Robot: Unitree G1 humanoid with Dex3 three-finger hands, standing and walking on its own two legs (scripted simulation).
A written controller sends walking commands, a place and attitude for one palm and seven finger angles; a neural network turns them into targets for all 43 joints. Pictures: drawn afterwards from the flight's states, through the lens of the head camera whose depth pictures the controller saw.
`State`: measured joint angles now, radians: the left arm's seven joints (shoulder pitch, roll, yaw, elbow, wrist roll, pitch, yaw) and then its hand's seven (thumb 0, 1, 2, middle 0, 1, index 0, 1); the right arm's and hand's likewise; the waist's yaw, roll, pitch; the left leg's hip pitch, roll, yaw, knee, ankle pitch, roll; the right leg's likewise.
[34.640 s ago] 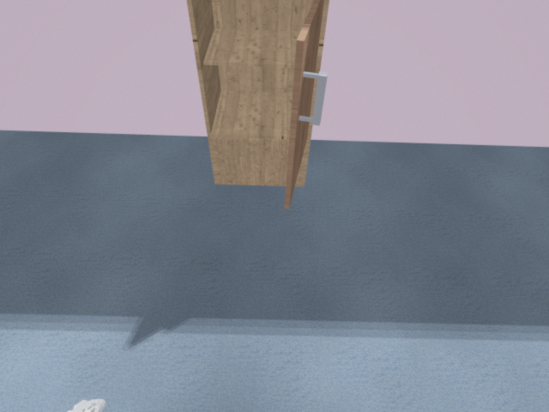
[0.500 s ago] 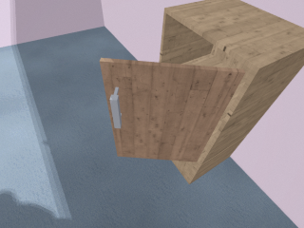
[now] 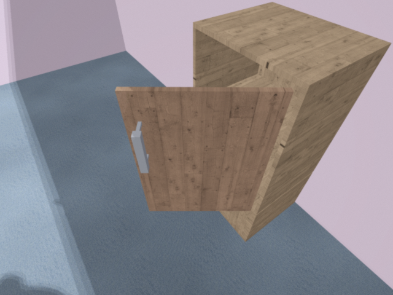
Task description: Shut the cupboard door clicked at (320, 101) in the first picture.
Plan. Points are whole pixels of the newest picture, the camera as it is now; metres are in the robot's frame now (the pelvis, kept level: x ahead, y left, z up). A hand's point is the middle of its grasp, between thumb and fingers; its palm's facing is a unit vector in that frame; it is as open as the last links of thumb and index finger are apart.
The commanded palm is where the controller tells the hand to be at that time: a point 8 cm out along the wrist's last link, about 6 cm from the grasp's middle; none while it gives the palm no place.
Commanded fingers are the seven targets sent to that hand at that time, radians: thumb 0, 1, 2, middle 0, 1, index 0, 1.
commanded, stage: look again from close up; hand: left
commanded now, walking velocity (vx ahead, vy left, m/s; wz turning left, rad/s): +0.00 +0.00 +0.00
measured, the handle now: (142, 147) +0.49 +0.18 -0.02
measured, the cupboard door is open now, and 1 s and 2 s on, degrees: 55 55 55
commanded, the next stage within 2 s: raise the hand and make a fist in 0.30 s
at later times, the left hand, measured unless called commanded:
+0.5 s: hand out of the picture +0.10 +0.20 -0.11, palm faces +0.21 -0.96 -0.18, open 7.4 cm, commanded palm +0.10 +0.23 -0.07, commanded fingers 0.00 0.90 0.90 -0.29 -0.40 -0.29 -0.40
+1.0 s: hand (109, 286) +0.15 +0.18 -0.05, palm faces +0.10 -0.99 -0.07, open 5.3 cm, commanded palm +0.13 +0.23 -0.05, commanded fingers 0.00 0.90 0.90 -0.75 -0.90 -0.75 -0.90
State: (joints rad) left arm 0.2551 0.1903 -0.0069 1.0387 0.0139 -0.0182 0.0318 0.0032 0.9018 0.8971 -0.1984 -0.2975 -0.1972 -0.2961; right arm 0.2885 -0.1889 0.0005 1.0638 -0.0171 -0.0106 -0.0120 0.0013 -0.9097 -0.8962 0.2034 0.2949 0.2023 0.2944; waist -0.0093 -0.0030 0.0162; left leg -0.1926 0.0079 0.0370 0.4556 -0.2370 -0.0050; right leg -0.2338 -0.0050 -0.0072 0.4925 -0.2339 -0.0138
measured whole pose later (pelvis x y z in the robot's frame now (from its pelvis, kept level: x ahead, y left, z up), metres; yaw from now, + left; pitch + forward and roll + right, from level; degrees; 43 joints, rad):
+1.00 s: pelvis -0.02 -0.01 -0.12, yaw +3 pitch +16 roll -2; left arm 0.52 0.21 0.12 -0.14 -0.27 -0.48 -0.26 0.02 0.90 0.90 -0.57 -0.71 -0.57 -0.71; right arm 0.15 -0.21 0.01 0.50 0.01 -0.23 -0.05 0.01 -0.90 -0.90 0.21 0.30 0.20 0.29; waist 0.07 0.03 -0.15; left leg -1.02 0.02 -0.08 1.32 -0.58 -0.03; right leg -0.99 -0.01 -0.11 1.28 -0.56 -0.04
